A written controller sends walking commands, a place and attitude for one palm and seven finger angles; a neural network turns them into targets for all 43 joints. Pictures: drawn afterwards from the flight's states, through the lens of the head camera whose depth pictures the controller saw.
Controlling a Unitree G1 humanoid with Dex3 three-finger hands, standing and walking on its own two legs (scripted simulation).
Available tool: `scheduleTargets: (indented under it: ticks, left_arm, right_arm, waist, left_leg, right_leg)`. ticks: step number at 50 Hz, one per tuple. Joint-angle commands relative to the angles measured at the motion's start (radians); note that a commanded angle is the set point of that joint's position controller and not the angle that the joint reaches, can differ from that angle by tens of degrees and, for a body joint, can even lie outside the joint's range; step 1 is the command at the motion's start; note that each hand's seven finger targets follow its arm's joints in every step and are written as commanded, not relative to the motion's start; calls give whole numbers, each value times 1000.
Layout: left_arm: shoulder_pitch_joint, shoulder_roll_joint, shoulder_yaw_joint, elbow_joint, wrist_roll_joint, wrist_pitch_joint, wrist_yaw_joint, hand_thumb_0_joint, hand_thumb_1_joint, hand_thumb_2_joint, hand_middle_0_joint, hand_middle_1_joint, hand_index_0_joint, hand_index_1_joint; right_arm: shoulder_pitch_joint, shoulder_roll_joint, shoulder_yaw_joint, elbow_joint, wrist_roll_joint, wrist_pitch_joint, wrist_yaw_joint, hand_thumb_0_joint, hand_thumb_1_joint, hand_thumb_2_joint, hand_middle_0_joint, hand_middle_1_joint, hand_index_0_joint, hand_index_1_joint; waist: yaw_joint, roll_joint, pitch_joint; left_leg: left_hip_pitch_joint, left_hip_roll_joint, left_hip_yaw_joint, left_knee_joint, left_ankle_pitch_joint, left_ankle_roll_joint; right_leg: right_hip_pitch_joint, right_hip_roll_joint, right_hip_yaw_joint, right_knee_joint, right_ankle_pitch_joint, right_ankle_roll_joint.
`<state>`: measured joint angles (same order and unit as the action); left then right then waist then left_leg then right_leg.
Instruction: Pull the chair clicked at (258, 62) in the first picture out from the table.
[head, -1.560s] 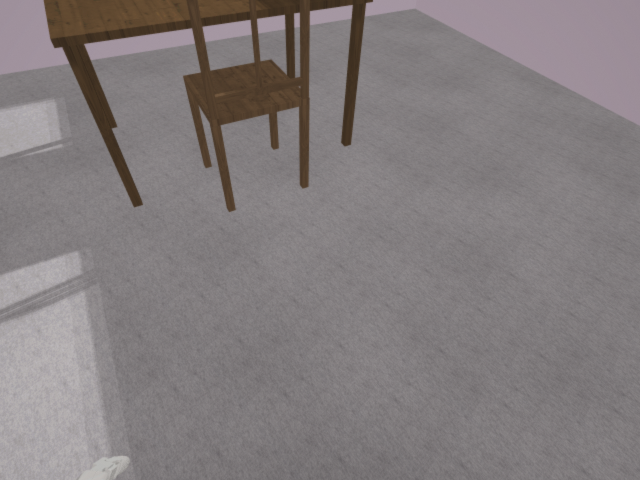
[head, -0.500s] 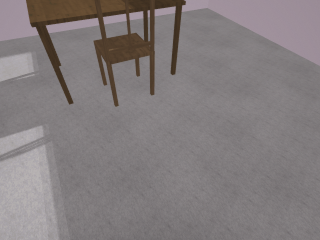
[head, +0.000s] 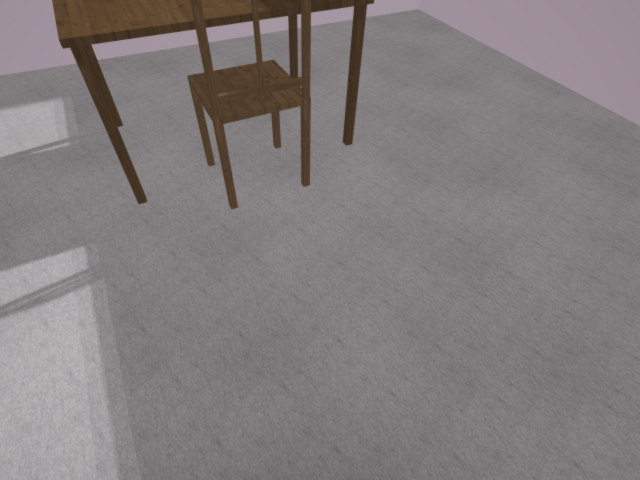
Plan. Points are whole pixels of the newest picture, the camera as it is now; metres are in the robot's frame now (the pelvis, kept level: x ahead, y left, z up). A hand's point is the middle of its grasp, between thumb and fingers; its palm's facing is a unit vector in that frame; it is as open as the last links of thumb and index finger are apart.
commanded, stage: walk to a spot facing it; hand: left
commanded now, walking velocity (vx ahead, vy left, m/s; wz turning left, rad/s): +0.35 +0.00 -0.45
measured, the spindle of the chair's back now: (257, 38) +1.45 +0.30 -0.06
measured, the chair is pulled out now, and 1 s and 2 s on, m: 0.00 0.00 0.00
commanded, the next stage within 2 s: none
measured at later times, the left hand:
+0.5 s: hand out of the picture +0.15 +0.15 -0.19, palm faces -0.09 -0.97 -0.21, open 7.4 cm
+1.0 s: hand (254, 336) +0.40 +0.15 -0.20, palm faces -0.21 -0.97 -0.15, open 7.4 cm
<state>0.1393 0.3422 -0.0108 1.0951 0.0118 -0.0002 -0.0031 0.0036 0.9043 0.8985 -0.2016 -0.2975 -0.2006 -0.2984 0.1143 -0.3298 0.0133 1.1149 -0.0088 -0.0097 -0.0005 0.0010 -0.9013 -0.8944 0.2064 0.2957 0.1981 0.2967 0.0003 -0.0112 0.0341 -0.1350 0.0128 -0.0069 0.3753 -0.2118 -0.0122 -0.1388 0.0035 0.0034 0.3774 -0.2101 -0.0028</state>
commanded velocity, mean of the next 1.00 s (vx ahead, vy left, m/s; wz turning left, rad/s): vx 0.37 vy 0.00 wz -0.28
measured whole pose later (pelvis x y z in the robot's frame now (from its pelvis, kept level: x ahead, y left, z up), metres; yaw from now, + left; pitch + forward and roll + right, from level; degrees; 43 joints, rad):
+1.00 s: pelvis +0.37 -0.03 -0.02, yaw -17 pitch -2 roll +0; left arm 0.34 0.18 0.06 1.08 0.03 -0.02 0.00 0.00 0.91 0.90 -0.20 -0.30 -0.20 -0.30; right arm 0.20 -0.14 -0.05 1.01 -0.02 -0.09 -0.02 -0.02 -0.93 -0.89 0.21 0.30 0.20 0.30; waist 0.02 -0.05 0.05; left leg -0.30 0.03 0.21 0.59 -0.26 0.08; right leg -0.42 -0.03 0.00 1.29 -0.35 -0.05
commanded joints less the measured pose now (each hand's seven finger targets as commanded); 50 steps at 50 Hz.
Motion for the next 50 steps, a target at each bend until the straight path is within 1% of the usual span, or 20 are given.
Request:
scheduleTargets:
  ticks: [1,5,9,13,15,17,19,20,21,22,24,26,29,38,40,41,42,43,46,50]
  left_arm:
    - [35,81,17,-40,-1,-3,18,0,900,900,-200,-300,-200,-300]
    - [81,95,38,-59,10,18,-4,0,900,900,-200,-300,-200,-300]
    - [127,74,57,-91,10,7,-14,0,900,900,-200,-300,-200,-300]
    - [137,5,62,-126,8,-18,-19,0,900,900,-200,-300,-200,-300]
    - [50,-26,59,-168,7,-29,-21,0,900,900,-200,-300,-200,-300]
    - [14,-33,64,-183,4,-40,-24,0,900,900,-200,-300,-200,-300]
    - [162,-63,73,-129,7,-46,-30,0,900,900,-200,-300,-200,-300]
    - [356,-24,88,-64,11,-52,-27,0,900,900,-200,-300,-200,-300]
    - [562,105,119,-2,16,-64,-3,0,900,900,-200,-300,-200,-300]
    - [603,107,109,15,-4,-61,13,0,900,900,-200,-300,-200,-300]
    - [491,31,92,-9,2,-64,20,0,900,900,-200,-300,-200,-300]
    - [417,-18,71,-27,10,-67,25,0,900,900,-200,-300,-200,-300]
    - [366,-39,66,-31,13,-80,29,0,900,900,-200,-300,-200,-300]
    - [365,-33,71,-3,8,-89,40,0,900,900,-200,-300,-200,-300]
    - [333,-15,79,-10,5,-90,41,0,900,900,-200,-300,-200,-300]
    - [343,-33,80,-19,-2,-91,37,0,900,900,-200,-300,-200,-300]
    - [412,-100,77,-29,-14,-84,25,0,900,900,-200,-300,-200,-300]
    - [404,-117,74,-52,-16,-87,23,0,900,900,-200,-300,-200,-300]
    - [265,-124,76,-64,10,-60,8,0,900,900,-200,-300,-200,-300]
    - [303,-175,76,-58,25,-10,-8,0,900,900,-200,-300,-200,-300]
  right_arm:
    - [21,-85,-16,-34,-8,-5,-9,0,-900,-900,200,300,200,300]
    - [61,-100,-35,-50,-19,8,-4,0,-900,-900,200,300,200,300]
    - [113,-93,-51,-76,-16,-8,-7,0,-900,-900,200,300,200,300]
    - [213,-117,-75,-72,-12,-33,-16,0,-900,-900,200,300,200,300]
    - [286,-112,-84,-50,-13,-46,-21,0,-900,-900,200,300,200,300]
    - [323,-79,-80,-34,-17,-51,-25,0,-900,-900,200,300,200,300]
    - [242,-64,-75,-49,-20,-47,-26,0,-900,-900,200,300,200,300]
    - [191,-46,-69,-67,-9,-50,-21,0,-900,-900,200,300,200,300]
    - [121,33,-53,-128,6,-62,-10,0,-900,-900,200,300,200,300]
    - [52,20,-52,-167,0,-67,-9,0,-900,-900,200,300,200,300]
    - [2,44,-63,-151,-5,-71,-8,0,-900,-900,200,300,200,300]
    - [26,71,-62,-135,-16,-53,-2,0,-900,-900,200,300,200,300]
    - [85,103,-67,-124,-15,-31,11,0,-900,-900,200,300,200,300]
    - [-11,112,-63,-182,-4,-52,28,0,-900,-900,200,300,200,300]
    - [211,65,-79,-115,-14,-61,11,0,-900,-900,200,300,200,300]
    - [358,3,-96,-74,-23,-60,1,0,-900,-900,200,300,200,300]
    - [462,-108,-121,-56,-36,-61,-8,0,-900,-900,200,300,200,300]
    - [449,-123,-119,-60,-22,-53,-10,0,-900,-900,200,300,200,300]
    - [199,53,-78,-110,-14,-67,-15,0,-900,-900,200,300,200,300]
    - [182,98,-66,-90,-15,-89,-17,0,-900,-900,200,300,200,300]
  waist:
    - [2,10,-71]
    - [8,-10,68]
    - [3,1,117]
    - [-28,151,67]
    - [-69,239,101]
    - [-76,198,103]
    - [19,131,47]
    - [116,3,-39]
    - [179,-376,-95]
    - [172,-301,-105]
    - [137,-95,56]
    - [75,6,101]
    - [14,-37,81]
    - [-1,-121,66]
    - [-106,-95,-58]
    - [-161,-30,-161]
    - [-159,248,-300]
    - [-114,286,-305]
    - [-28,113,45]
    - [45,100,61]
  left_leg:
    - [17,98,-52,-38,20,19]
    - [-106,90,-44,-21,-362,33]
    - [-128,114,-56,33,-383,61]
    - [37,256,-198,-38,-273,137]
    - [195,355,-259,-89,-7,206]
    - [223,368,-200,-26,267,210]
    - [46,282,-4,153,316,123]
    - [-162,190,122,435,324,64]
    - [-497,39,200,753,-195,-4]
    - [-581,32,82,859,-357,4]
    - [-645,101,48,916,-240,8]
    - [-607,123,45,864,-179,-5]
    - [-561,117,81,770,-90,-26]
    - [-277,18,179,325,78,31]
    - [-15,-15,163,213,117,62]
    - [220,67,75,209,164,87]
    - [426,345,-311,146,192,184]
    - [373,475,-546,-50,123,248]
    - [-75,381,-294,-172,-134,185]
    - [-243,286,-26,-202,-76,149]
  right_leg:
    - [-14,-113,103,-56,-26,-12]
    - [-144,-80,160,-59,-380,-44]
    - [-206,-57,192,19,-373,-79]
    - [-337,28,49,300,-201,-53]
    - [-524,1,-28,438,-310,-23]
    - [-523,-40,-29,420,-359,-25]
    - [-200,-24,-90,200,-223,-41]
    - [124,-31,-22,90,-68,-66]
    - [332,-322,460,-58,78,-154]
    - [375,-393,603,-90,268,-213]
    - [239,-359,466,-61,367,-257]
    - [130,-317,353,-83,352,-224]
    - [71,-246,198,-117,382,-189]
    - [82,-174,75,-57,731,-130]
    - [69,-154,54,211,814,-100]
    - [-56,-119,43,432,621,-80]
    - [-261,37,-33,777,-34,-44]
    - [-362,70,38,1013,-345,-57]
    - [-435,-87,52,1034,-132,-45]
    - [-352,-117,15,880,-64,-23]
